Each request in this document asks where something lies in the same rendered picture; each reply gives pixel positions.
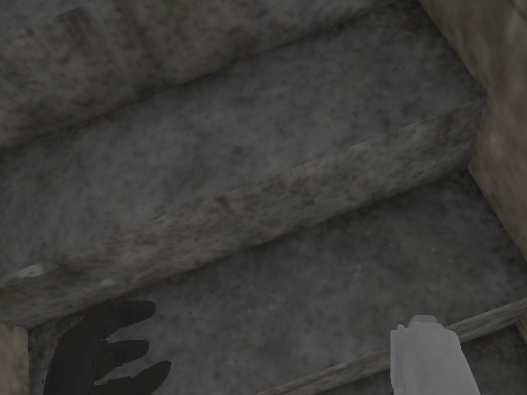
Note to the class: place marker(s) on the left robot hand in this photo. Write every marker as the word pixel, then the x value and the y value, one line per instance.
pixel 81 357

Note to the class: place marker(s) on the right robot thigh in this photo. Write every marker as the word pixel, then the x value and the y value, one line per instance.
pixel 427 359

